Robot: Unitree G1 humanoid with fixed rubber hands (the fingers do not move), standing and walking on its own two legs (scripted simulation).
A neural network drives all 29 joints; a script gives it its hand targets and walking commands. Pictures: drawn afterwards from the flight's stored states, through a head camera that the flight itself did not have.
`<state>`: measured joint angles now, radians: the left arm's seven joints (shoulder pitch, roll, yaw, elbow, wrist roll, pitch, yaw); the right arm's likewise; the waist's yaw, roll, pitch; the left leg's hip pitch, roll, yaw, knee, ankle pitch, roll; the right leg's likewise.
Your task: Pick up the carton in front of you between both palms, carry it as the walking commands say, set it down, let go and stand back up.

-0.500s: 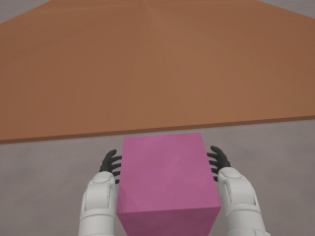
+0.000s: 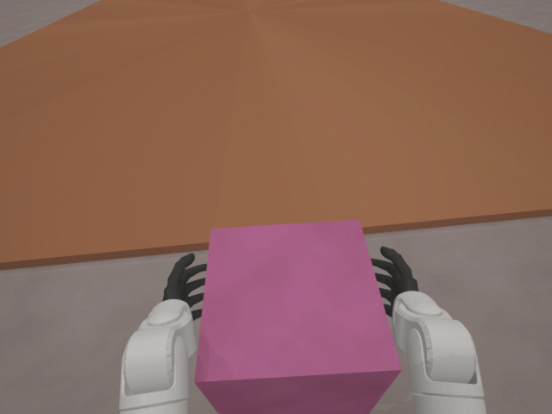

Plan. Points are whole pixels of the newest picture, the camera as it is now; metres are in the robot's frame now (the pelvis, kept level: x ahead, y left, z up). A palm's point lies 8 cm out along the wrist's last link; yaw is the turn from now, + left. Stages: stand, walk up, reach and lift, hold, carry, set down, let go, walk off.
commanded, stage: carry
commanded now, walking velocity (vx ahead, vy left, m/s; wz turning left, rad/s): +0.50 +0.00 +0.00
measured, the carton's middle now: (291, 329) +0.28 +0.00 +0.02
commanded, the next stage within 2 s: none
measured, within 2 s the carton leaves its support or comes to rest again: neither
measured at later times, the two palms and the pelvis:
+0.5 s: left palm (213, 197) +0.52 +0.13 +0.10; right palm (373, 192) +0.51 -0.17 +0.10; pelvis +0.27 -0.02 -0.01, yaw +0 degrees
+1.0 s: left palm (216, 117) +0.83 +0.15 +0.12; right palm (332, 111) +0.83 -0.15 +0.12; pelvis +0.59 +0.00 +0.00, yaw +0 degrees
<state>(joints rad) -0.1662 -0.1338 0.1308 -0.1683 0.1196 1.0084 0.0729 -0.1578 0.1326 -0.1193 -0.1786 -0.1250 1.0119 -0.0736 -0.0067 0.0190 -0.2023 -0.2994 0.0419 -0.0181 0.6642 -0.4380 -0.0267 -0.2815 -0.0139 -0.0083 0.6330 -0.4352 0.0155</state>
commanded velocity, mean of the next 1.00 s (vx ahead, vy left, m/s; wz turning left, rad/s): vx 0.45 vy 0.00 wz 0.00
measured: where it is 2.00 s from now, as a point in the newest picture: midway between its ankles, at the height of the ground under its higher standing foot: (284, 325)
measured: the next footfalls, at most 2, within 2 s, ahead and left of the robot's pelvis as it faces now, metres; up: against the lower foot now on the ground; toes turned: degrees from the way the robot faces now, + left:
left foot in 0.14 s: +0.10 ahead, +0.10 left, +0.00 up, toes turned +8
right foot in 0.50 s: +0.43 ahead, -0.10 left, +0.00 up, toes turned -10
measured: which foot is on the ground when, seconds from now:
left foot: down 0.00-0.02, up 0.04-0.12, down 0.14-0.52, up 0.54-0.98, down 1.00-1.00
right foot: down 0.00-0.16, up 0.18-0.48, down 0.50-1.00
